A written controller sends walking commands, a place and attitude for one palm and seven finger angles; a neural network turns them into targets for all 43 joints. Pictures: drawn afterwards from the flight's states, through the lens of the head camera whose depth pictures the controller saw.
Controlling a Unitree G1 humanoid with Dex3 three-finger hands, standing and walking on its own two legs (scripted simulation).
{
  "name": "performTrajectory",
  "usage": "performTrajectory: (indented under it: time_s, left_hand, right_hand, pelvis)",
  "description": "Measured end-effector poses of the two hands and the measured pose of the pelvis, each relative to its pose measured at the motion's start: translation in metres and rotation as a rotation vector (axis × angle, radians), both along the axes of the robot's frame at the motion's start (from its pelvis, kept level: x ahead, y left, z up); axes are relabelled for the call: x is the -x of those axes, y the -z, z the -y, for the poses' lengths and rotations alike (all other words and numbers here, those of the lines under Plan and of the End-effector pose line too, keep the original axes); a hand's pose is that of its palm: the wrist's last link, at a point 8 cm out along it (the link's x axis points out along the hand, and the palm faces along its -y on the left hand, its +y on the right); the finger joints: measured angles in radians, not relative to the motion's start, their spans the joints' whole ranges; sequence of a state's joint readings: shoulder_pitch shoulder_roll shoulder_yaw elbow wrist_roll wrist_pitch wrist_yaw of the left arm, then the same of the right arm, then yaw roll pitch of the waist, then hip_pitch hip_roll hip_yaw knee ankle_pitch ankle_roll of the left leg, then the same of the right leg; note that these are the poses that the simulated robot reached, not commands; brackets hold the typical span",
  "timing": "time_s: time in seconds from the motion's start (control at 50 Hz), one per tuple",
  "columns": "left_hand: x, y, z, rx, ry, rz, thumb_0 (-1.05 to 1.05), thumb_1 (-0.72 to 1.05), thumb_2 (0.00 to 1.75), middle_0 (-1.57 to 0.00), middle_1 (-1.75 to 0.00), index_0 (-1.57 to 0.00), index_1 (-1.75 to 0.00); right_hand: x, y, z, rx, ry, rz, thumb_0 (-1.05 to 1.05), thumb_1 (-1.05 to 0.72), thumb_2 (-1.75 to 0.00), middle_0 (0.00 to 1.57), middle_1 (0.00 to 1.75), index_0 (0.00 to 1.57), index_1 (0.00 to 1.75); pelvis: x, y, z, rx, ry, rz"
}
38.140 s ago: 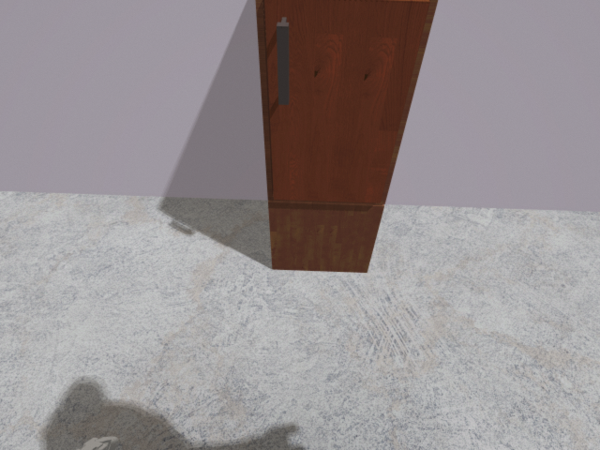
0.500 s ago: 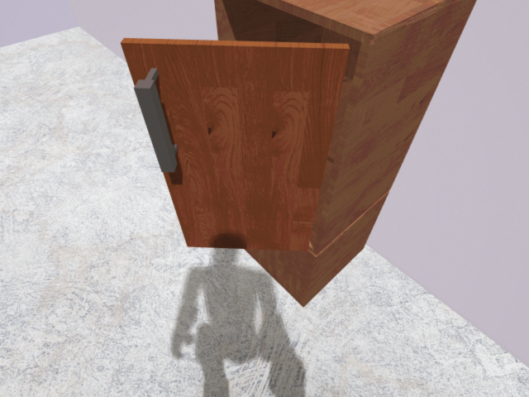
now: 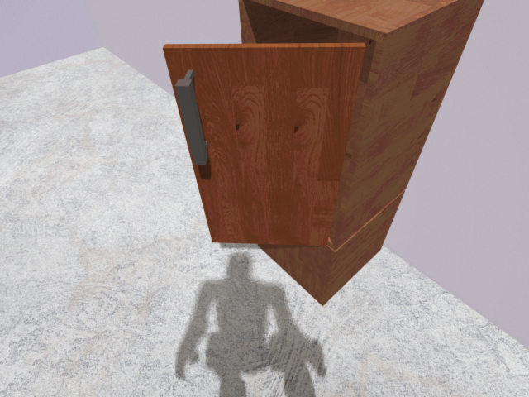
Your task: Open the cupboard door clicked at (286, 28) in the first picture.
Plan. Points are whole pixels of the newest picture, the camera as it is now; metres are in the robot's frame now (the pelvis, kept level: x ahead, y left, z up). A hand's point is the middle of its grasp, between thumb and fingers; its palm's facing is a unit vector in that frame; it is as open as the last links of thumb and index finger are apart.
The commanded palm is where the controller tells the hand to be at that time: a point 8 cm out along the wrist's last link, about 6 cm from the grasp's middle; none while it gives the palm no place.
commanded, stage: come to a stop and stand still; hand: left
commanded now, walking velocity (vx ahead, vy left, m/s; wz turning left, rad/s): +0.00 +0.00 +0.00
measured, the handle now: (195, 119) +0.58 +0.18 +0.13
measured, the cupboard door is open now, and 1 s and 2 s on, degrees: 45 45 45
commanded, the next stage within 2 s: look again from close up in 0.14 s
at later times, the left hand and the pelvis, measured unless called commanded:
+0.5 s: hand out of the picture +0.05 +0.15 -0.16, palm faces +0.01 -0.97 -0.22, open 7.3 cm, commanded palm none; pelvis +0.04 -0.02 +0.01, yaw +0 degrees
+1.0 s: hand (176, 302) +0.26 +0.16 +0.01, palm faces +0.25 -0.96 -0.09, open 7.6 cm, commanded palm +0.16 +0.21 -0.04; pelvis +0.05 -0.04 +0.00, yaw +2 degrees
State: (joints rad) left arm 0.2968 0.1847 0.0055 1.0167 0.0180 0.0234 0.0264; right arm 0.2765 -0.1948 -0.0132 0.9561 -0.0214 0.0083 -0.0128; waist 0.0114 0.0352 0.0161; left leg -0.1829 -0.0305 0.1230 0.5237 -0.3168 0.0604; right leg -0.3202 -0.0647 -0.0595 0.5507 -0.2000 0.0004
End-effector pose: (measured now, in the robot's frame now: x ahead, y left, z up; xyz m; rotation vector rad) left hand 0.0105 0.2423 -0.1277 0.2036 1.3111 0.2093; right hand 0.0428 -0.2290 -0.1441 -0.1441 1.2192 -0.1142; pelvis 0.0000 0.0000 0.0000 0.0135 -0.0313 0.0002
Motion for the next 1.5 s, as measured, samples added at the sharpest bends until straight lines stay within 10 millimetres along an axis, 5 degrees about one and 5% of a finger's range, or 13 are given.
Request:
performTrajectory:
  time_s: [0.22, 0.36, 0.62, 0.82, 0.86, 0.96, 1.02, 1.1, 1.2, 1.26, 1.32, 1.42, 1.5]
  left_hand:
    - [0.025, -0.003, 0.018, 0.029, -0.019, -0.119, 0.00, 0.91, 0.90, -0.20, -0.30, -0.20, -0.30]
    - [-0.004, 0.002, 0.039, 0.063, -0.004, -0.101, 0.01, 0.91, 0.90, -0.20, -0.30, -0.20, -0.30]
    - [-0.063, 0.002, 0.042, 0.035, 0.016, -0.018, 0.01, 0.93, 0.90, -0.20, -0.30, -0.21, -0.30]
    - [-0.084, 0.003, 0.049, 0.033, 0.014, 0.025, 0.00, 0.91, 0.90, -0.20, -0.30, -0.21, -0.30]
    - [-0.109, -0.016, 0.047, 0.041, -0.062, 0.207, 0.01, 0.91, 0.90, -0.20, -0.31, -0.21, -0.30]
    - [-0.193, -0.113, 0.037, -0.002, -0.057, 0.840, 0.02, 0.87, 0.88, -0.21, -0.33, -0.21, -0.32]
    - [-0.217, -0.154, 0.032, 0.016, 0.023, 1.137, 0.01, 0.82, 0.86, -0.21, -0.36, -0.21, -0.35]
    - [-0.202, -0.156, 0.032, 0.103, 0.157, 1.331, 0.00, 0.75, 0.83, -0.21, -0.41, -0.21, -0.40]
    - [-0.152, -0.112, 0.024, 0.198, 0.172, 1.223, 0.00, 0.63, 0.79, -0.22, -0.48, -0.23, -0.47]
    - [-0.135, -0.100, 0.012, 0.175, 0.082, 1.205, 0.01, 0.56, 0.76, -0.23, -0.52, -0.23, -0.52]
    - [-0.139, -0.114, 0.003, 0.116, 0.073, 1.283, 0.01, 0.49, 0.73, -0.23, -0.57, -0.24, -0.56]
    - [-0.177, -0.154, 0.002, 0.112, 0.247, 1.399, 0.01, 0.37, 0.68, -0.24, -0.64, -0.24, -0.63]
    - [-0.208, -0.162, -0.003, 0.176, 0.311, 1.311, 0.01, 0.28, 0.64, -0.25, -0.70, -0.25, -0.69]
  right_hand:
    - [0.023, 0.004, -0.003, -0.031, -0.004, -0.122, 0.01, -0.92, -0.90, 0.20, 0.30, 0.20, 0.30]
    - [0.025, 0.004, 0.000, -0.035, 0.011, -0.176, 0.01, -0.91, -0.90, 0.20, 0.30, 0.20, 0.30]
    - [0.000, 0.003, 0.014, -0.020, 0.024, -0.183, 0.01, -0.91, -0.90, 0.20, 0.30, 0.20, 0.30]
    - [-0.023, 0.001, 0.028, -0.002, 0.018, -0.158, 0.01, -0.91, -0.90, 0.20, 0.30, 0.20, 0.30]
    - [-0.037, -0.005, 0.034, 0.022, 0.017, -0.054, 0.01, -0.91, -0.90, 0.20, 0.30, 0.20, 0.30]
    - [-0.099, -0.028, 0.051, 0.078, -0.011, 0.311, 0.01, -0.91, -0.90, 0.21, 0.30, 0.20, 0.30]
    - [-0.139, -0.050, 0.059, 0.097, -0.030, 0.510, 0.01, -0.91, -0.90, 0.20, 0.30, 0.20, 0.30]
    - [-0.179, -0.079, 0.064, 0.119, -0.101, 0.712, 0.01, -0.91, -0.90, 0.20, 0.30, 0.20, 0.30]
    - [-0.203, -0.096, 0.058, 0.153, -0.187, 0.834, 0.01, -0.91, -0.90, 0.20, 0.30, 0.20, 0.30]
    - [-0.203, -0.092, 0.046, 0.156, -0.222, 0.833, 0.01, -0.91, -0.90, 0.20, 0.30, 0.20, 0.30]
    - [-0.192, -0.077, 0.027, 0.133, -0.260, 0.784, 0.01, -0.91, -0.90, 0.20, 0.30, 0.20, 0.30]
    - [-0.153, -0.047, -0.004, 0.050, -0.248, 0.665, 0.01, -0.91, -0.90, 0.20, 0.30, 0.21, 0.30]
    - [-0.118, -0.033, -0.016, 0.006, -0.166, 0.577, 0.02, -0.91, -0.90, 0.21, 0.30, 0.21, 0.30]
  pelvis:
    - [-0.011, -0.005, 0.005, -0.006, -0.001, -0.025]
    - [-0.027, -0.007, 0.013, -0.004, -0.003, -0.029]
    - [-0.052, -0.006, 0.029, 0.002, -0.008, -0.029]
    - [-0.060, -0.006, 0.037, 0.008, -0.016, -0.032]
    - [-0.059, -0.005, 0.037, 0.009, -0.008, -0.038]
    - [-0.052, -0.001, 0.035, 0.009, -0.039, -0.064]
    - [-0.042, 0.006, 0.037, 0.000, -0.033, -0.106]
    - [-0.027, 0.022, 0.040, -0.007, -0.023, -0.155]
    - [-0.012, 0.041, 0.037, 0.000, -0.032, -0.185]
    - [-0.005, 0.046, 0.035, 0.017, -0.049, -0.181]
    - [-0.001, 0.049, 0.031, 0.036, -0.064, -0.168]
    - [0.004, 0.048, 0.022, 0.055, -0.074, -0.146]
    - [0.004, 0.041, 0.015, 0.049, -0.055, -0.141]
